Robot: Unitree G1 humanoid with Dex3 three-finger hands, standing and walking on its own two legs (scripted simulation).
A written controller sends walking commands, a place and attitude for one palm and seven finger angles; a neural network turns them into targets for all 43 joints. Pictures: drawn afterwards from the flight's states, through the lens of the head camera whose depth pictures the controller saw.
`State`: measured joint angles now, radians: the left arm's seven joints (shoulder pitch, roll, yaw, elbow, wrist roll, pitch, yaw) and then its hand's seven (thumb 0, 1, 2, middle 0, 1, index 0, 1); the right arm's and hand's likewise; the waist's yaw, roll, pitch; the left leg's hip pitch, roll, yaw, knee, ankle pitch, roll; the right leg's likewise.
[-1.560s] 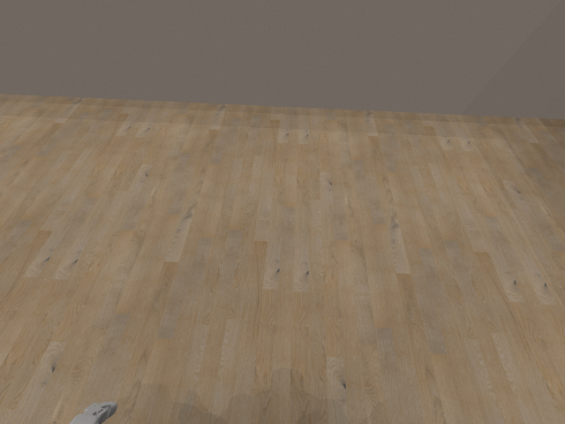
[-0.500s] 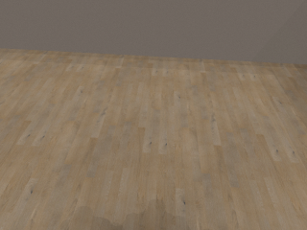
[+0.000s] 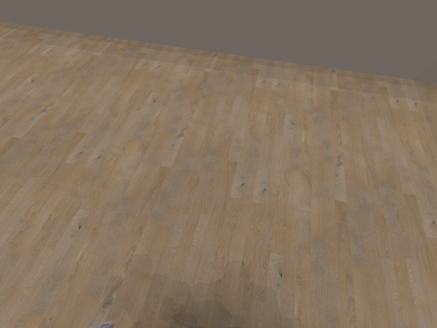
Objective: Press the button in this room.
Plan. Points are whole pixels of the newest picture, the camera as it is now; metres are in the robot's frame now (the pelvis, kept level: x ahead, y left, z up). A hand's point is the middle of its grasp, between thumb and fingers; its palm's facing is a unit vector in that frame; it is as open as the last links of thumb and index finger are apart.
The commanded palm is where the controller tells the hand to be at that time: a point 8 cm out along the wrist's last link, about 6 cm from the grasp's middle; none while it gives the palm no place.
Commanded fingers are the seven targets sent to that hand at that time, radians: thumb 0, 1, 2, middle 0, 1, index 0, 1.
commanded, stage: turn or walk to find it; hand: left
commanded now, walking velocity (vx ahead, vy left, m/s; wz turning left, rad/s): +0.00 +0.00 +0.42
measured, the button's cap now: out of the picture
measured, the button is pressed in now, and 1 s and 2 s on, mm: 0 0 0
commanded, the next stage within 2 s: none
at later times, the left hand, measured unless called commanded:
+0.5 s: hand out of the picture -0.07 +0.18 -0.18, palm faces +0.29 -0.93 -0.22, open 7.4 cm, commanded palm none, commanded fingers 0.00 0.90 0.90 -0.20 -0.30 -0.20 -0.30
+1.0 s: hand out of the picture -0.05 +0.23 -0.15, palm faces +0.43 -0.87 -0.26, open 7.4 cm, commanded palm none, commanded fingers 0.00 0.90 0.90 -0.20 -0.30 -0.20 -0.30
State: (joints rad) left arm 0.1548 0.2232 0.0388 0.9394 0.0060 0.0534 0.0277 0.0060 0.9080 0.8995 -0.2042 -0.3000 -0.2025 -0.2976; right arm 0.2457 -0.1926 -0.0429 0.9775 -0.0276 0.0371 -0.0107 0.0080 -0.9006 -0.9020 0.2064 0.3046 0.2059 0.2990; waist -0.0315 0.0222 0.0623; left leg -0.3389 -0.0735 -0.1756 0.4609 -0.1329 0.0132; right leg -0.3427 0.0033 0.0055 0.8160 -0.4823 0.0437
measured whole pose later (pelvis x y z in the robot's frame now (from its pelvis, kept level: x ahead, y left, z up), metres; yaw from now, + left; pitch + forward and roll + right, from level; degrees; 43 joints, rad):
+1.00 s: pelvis -0.06 +0.00 +0.00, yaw +25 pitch +0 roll +0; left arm 0.15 0.21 0.06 0.91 0.01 0.05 0.03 0.00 0.91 0.90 -0.20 -0.30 -0.20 -0.30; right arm 0.25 -0.20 -0.05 0.97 -0.03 0.04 -0.01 0.01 -0.90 -0.90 0.21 0.30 0.20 0.30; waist -0.03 0.01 0.05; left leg -0.25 -0.07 -0.07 0.47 -0.21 0.05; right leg -0.34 -0.04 -0.02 0.76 -0.41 0.07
